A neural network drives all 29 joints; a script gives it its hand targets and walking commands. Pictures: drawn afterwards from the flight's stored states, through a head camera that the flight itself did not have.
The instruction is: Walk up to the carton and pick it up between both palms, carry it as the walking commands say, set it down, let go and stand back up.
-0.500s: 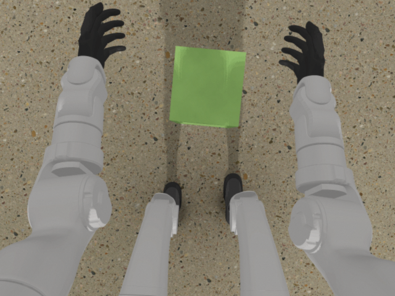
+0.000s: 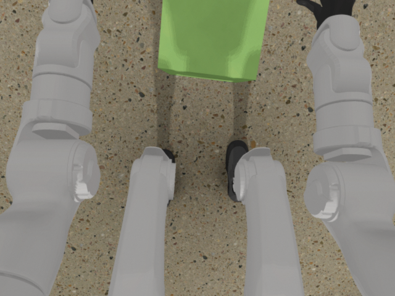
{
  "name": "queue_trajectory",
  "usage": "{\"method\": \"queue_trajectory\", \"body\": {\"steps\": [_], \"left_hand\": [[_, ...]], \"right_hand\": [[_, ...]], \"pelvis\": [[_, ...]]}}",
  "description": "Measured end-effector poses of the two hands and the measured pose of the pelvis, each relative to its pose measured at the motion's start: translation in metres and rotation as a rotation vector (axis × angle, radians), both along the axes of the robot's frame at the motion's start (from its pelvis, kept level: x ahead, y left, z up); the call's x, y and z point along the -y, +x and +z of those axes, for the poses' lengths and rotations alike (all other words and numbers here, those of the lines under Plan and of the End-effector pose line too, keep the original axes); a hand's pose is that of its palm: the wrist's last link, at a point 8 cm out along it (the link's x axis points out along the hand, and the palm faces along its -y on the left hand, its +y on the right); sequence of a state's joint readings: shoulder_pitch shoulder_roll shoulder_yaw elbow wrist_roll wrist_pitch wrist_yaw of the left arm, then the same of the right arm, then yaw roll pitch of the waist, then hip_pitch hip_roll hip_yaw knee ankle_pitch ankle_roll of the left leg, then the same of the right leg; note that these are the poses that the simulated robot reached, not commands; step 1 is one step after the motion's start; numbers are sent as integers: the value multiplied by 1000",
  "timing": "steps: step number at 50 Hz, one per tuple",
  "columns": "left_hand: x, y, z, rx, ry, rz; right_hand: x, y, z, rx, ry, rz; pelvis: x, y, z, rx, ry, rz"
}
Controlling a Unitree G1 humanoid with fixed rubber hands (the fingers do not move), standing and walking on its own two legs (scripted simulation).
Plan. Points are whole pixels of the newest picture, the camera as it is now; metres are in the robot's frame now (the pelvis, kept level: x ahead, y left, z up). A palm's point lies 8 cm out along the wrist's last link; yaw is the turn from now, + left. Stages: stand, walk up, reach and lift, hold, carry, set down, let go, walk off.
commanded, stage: reach and lift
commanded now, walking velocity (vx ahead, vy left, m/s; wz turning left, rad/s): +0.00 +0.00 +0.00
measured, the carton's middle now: (210, 31) +0.54 -0.01 -0.39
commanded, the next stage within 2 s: none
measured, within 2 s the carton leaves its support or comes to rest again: neither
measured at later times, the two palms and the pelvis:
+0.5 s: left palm (115, 14) +0.55 +0.18 -0.28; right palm (292, 33) +0.52 -0.17 -0.28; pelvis -0.03 +0.01 -0.12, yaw +0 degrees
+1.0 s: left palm (130, 27) +0.54 +0.17 -0.35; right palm (286, 34) +0.53 -0.18 -0.34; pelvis -0.02 +0.00 -0.16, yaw +0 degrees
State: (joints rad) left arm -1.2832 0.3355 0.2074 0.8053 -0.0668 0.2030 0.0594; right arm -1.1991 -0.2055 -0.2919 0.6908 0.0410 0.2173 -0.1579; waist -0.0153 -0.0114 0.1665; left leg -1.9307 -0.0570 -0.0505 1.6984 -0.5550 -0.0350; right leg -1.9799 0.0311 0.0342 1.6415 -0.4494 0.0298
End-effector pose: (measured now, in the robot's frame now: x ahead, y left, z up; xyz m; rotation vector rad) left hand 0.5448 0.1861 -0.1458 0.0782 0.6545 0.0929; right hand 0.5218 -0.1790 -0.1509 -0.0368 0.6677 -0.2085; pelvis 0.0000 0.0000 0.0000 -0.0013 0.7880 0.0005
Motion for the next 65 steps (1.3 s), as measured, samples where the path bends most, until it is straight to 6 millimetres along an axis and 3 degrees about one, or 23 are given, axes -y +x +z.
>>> {"method": "queue_trajectory", "body": {"steps": [5, 16, 25, 35, 43, 65], "left_hand": [[1, 4, -34, 26, 13, -7], [8, 4, -92, -11, 14, 2], [9, 2, -132, -35, 1, -7], [13, -5, -189, -73, -18, -15], [19, -7, -205, -60, -23, -34], [28, -6, -196, -59, -36, -43]], "right_hand": [[-3, 4, -35, 24, 7, 6], [-8, 2, -93, -8, 26, 7], [-6, 1, -133, -46, 21, 6], [-5, -3, -189, -107, 13, 16], [3, 8, -189, -70, 3, 10], [-17, 6, -186, -81, 32, 28]], "pelvis": [[-2, -18, -14, 219, -1, -3], [-6, -28, -81, 226, 2, -1], [-7, -32, -116, 233, -6, 11], [-4, -25, -148, 213, -12, 21], [-2, -16, -155, 212, -15, 18], [-2, -22, -154, 222, -12, 22]]}}
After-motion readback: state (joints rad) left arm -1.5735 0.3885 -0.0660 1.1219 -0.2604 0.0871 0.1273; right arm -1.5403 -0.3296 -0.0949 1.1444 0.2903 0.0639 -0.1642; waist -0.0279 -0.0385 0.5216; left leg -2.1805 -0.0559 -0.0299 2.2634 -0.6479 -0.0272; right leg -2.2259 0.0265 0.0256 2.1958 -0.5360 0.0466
